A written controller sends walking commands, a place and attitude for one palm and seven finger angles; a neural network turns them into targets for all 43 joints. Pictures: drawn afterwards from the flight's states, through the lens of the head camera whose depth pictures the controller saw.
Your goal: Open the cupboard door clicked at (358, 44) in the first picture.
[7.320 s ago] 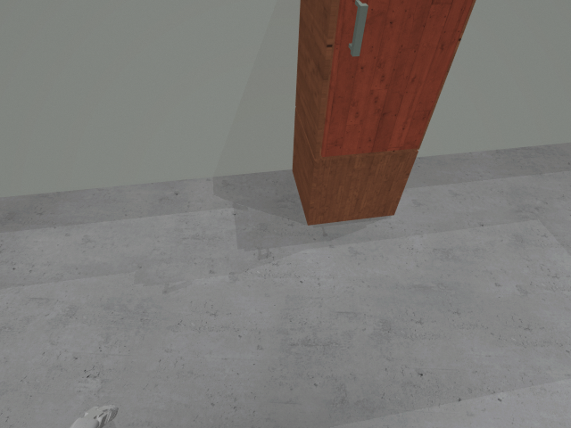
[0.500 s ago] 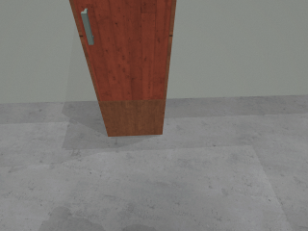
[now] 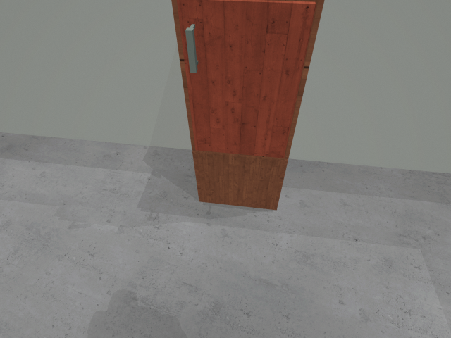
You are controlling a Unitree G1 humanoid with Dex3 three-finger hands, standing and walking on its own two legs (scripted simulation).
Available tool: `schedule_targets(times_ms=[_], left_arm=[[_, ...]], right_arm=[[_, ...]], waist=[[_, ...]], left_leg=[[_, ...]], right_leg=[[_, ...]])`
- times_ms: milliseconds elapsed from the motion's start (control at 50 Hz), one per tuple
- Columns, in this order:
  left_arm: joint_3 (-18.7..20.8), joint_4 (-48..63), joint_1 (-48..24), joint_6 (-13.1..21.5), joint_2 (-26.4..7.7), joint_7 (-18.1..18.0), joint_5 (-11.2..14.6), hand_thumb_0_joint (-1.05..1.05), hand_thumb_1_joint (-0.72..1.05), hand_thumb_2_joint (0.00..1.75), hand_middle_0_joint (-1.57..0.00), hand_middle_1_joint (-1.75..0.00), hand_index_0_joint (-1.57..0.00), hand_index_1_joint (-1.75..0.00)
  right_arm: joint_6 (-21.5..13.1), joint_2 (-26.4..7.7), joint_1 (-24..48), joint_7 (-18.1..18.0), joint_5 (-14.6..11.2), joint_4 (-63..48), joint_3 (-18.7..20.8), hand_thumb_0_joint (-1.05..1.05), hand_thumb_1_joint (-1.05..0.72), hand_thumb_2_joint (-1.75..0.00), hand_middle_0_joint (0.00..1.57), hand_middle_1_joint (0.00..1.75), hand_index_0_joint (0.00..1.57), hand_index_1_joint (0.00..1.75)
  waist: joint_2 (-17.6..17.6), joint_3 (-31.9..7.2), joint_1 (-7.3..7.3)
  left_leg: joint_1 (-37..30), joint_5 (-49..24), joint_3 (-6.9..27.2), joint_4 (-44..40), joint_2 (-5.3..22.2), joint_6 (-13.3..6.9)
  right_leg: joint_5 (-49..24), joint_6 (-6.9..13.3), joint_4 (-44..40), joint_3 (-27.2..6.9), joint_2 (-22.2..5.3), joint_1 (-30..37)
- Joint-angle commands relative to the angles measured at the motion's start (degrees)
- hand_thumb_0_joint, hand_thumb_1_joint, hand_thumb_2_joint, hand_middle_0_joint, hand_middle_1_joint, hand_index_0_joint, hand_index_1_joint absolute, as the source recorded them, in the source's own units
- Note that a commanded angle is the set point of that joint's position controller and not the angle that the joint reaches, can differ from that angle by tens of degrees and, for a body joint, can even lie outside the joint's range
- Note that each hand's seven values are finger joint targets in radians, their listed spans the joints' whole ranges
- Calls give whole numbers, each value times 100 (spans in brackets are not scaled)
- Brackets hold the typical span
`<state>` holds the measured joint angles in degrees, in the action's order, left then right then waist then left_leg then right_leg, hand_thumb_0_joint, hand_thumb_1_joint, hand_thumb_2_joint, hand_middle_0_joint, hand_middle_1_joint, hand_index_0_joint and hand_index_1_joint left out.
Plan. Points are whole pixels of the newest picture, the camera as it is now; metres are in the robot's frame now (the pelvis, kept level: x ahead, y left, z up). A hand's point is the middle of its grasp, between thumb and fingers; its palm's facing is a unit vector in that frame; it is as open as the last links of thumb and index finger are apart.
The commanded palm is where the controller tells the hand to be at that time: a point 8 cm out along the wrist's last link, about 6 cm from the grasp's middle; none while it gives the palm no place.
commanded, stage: take the last steps up to it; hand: left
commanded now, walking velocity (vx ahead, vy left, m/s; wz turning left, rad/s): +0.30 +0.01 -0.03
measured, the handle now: (193, 48) +0.88 +0.20 +0.11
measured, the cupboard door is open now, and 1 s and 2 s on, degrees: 0 0 0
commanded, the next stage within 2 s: come to a stop and stand still in 0.82 s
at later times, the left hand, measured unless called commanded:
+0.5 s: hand (141, 292) +0.24 +0.23 -0.17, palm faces -0.04 -0.98 -0.18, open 7.4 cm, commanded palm none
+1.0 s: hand (167, 263) +0.32 +0.19 -0.18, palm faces +0.04 -0.98 -0.19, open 7.3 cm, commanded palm none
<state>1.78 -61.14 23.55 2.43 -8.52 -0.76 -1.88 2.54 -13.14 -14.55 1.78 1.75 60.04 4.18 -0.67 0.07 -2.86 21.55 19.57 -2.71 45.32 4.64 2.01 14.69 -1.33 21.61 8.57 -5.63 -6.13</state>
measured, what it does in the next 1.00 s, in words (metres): walks ahead: left foot, then right foot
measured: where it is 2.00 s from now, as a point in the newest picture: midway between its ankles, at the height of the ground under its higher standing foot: outside the picture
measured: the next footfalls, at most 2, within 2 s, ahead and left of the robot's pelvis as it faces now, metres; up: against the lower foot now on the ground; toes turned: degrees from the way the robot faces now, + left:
left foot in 0.10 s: +0.07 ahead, +0.15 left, +0.00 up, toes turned +7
right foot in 0.62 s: +0.33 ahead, -0.09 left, +0.00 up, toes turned -11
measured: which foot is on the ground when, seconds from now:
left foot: up 0.00-0.08, down 0.10-0.62, up 0.64-1.00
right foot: down 0.00-0.10, up 0.12-0.60, down 0.62-1.00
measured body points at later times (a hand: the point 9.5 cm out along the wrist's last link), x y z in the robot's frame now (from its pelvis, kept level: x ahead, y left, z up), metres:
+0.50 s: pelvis +0.13 +0.05 -0.01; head +0.15 +0.05 +0.44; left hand +0.24 +0.28 -0.15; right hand +0.04 -0.15 -0.16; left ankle +0.03 +0.15 -0.75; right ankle +0.24 -0.09 -0.70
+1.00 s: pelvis +0.30 +0.01 -0.01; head +0.31 +0.01 +0.44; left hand +0.32 +0.24 -0.17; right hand +0.36 -0.23 -0.16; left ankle +0.37 +0.13 -0.73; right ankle +0.29 -0.09 -0.75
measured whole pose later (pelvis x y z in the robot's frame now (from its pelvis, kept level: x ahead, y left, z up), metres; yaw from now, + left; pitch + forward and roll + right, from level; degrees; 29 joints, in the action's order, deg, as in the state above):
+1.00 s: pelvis +0.30 +0.01 -0.01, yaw -2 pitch -1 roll -2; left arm 2.2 -63.0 16.3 2.6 -9.1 -1.0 -1.0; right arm -1.5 -10.2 -11.2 -0.4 1.3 59.7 2.7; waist -1.4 1.3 -1.0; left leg 22.4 13.6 -4.3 37.9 5.8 1.7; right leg 14.2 2.4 24.9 9.7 0.4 -9.6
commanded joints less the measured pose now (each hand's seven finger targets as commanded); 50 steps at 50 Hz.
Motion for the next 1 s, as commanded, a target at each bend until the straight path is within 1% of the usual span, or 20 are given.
schedule_targets(times_ms=[0,40,60,80,100,160,220,280,500,520,560,580,600,620,640,680,760,900,940,980], left_arm=[[247,45,130,34,-1110,-17,-4,0,90,90,-20,-30,-20,-30],[216,-1,-18,-16,-953,10,65,0,90,90,-20,-30,-20,-30],[157,57,-35,-32,-668,39,84,0,90,90,-20,-30,-20,-30],[77,251,-198,-48,-336,55,91,0,90,90,-20,-30,-20,-30],[95,419,-607,-54,-462,35,41,0,90,90,-20,-30,-20,-30],[143,198,-723,-76,-499,127,20,0,90,90,-20,-30,-20,-30],[152,41,-385,-137,-284,164,7,0,90,90,-20,-30,-20,-30],[175,127,-532,-200,-323,171,27,0,90,90,-20,-30,-20,-30],[136,778,-2119,-110,-302,206,82,0,90,90,-20,-30,-20,-30],[147,726,-1936,-83,-343,196,81,0,90,90,-20,-30,-20,-30],[227,365,-692,16,-573,164,61,0,90,90,-20,-30,-20,-30],[330,91,131,103,-929,122,12,0,90,90,-20,-30,-20,-30],[496,-44,770,155,-1554,51,12,0,90,90,-20,-30,-20,-30],[494,-63,813,124,-1753,31,145,0,90,90,-20,-30,-20,-30],[432,61,136,81,-1548,12,149,0,90,90,-20,-30,-20,-30],[299,330,-787,83,-1036,-7,144,0,90,90,-20,-30,-20,-30],[147,303,-1087,153,-592,-40,69,0,90,90,-20,-30,-20,-30],[196,100,-638,153,-759,2,56,0,90,90,-20,-30,-20,-30],[135,18,-628,98,-655,-26,75,0,90,90,-20,-30,-20,-30],[58,-15,-642,14,-519,-68,125,0,90,90,-20,-30,-20,-30]], right_arm=[[-332,24,310,-2,-63,-526,-81,0,-90,-90,20,30,20,30],[-433,-176,-419,-79,-81,-220,-52,0,-90,-90,20,30,20,30],[-479,-600,-995,-146,-68,-63,54,0,-90,-90,20,30,20,30],[-487,-1118,-1558,-202,-29,65,180,0,-90,-90,20,30,20,30],[-441,-1192,-1685,-240,-21,98,172,0,-90,-90,20,30,20,30],[-533,-471,-835,-304,-56,-14,-45,0,-90,-90,20,30,20,30],[-657,-177,-760,-331,-61,-28,-83,0,-90,-90,20,30,20,30],[-721,-174,-860,-353,-100,44,-113,0,-90,-90,20,30,20,30],[-672,-261,-1548,-381,6,466,-74,0,-90,-90,20,30,20,30],[-662,-304,-1511,-381,1,476,-67,0,-90,-90,20,30,20,30],[-651,-383,-1362,-364,-47,476,-48,0,-90,-90,20,30,20,30],[-669,-301,-1332,-314,-108,431,-60,0,-90,-90,20,30,20,30],[-687,90,-1645,-281,-185,286,-116,0,-90,-90,20,30,20,30],[-645,-27,-1303,-296,-198,140,-117,0,-90,-90,20,30,20,30],[-613,22,-1239,-296,-193,181,-67,0,-90,-90,20,30,20,30],[-499,170,-881,-240,-101,149,-82,0,-90,-90,20,30,20,30],[-312,406,-1219,-214,-30,255,-115,0,-90,-90,20,30,20,30],[-399,384,-316,-143,-46,-129,-161,0,-90,-90,20,30,20,30],[-431,376,-172,-208,-66,-88,-214,0,-90,-90,20,30,20,30],[-490,240,-427,-254,-89,82,-251,0,-90,-90,20,30,20,30]], waist=[[1171,462,93],[386,157,447],[-765,-103,718],[-1958,-92,921],[-1398,284,971],[-787,897,617],[-524,877,352],[-473,850,249],[-566,967,564],[-548,834,464],[-198,108,-105],[167,-488,-463],[1541,-1317,-530],[1286,-1327,-502],[697,-761,-239],[462,151,100],[427,354,564],[658,245,284],[634,228,287],[109,-1,390]], left_leg=[[-487,-60,-452,-1324,-207,-74],[-2072,-459,-586,-2157,-300,-43],[-2900,179,483,-2517,503,-268],[-3079,909,2183,-3314,1766,-744],[-2659,1143,2466,-3585,2097,-1055],[-1573,336,1587,-3694,1603,-982],[-1395,-969,686,-3699,1207,-909],[-1576,-1565,478,-3741,1177,-994],[-2236,-3656,66,-3018,1248,-1009],[-2156,-4189,19,-2721,1243,-984],[-1890,-4733,-239,-1332,964,-738],[-931,-3699,-450,-46,664,-511],[538,291,-669,1916,-287,-224],[857,1496,65,3002,-368,-316],[940,1045,249,3295,-65,-367],[897,207,369,3068,291,-342],[213,-124,125,1809,326,-146],[103,-349,-185,-307,160,-27],[-384,-600,-148,-1050,52,20],[-1495,-2140,-15,-2106,107,28]], right_leg=[[830,713,-843,-1062,-1117,-548],[944,418,-37,-595,-685,-1368],[1123,174,1154,-231,-280,-2111],[1878,-41,2699,187,227,-3056],[1900,79,3477,-291,110,-3363],[755,114,4263,-631,-296,-3205],[43,-3,4247,-556,-248,-2913],[-320,-82,4141,-616,-259,-3126],[-204,211,1746,-155,90,-2614],[-108,290,1575,-67,223,-2147],[-582,416,900,71,525,-453],[-961,641,799,-559,-31,1027],[-1810,1323,322,-2934,-1731,2354],[-2080,1637,-217,-3548,-2124,1997],[-867,1639,-473,-3079,-1986,1232],[240,1223,-918,-2412,-1562,-423],[-542,995,-1136,-1076,-1028,-1465],[-884,1118,-914,-1027,-977,-753],[-1684,986,-550,-943,-843,-696],[-1790,588,180,-601,-443,-943]])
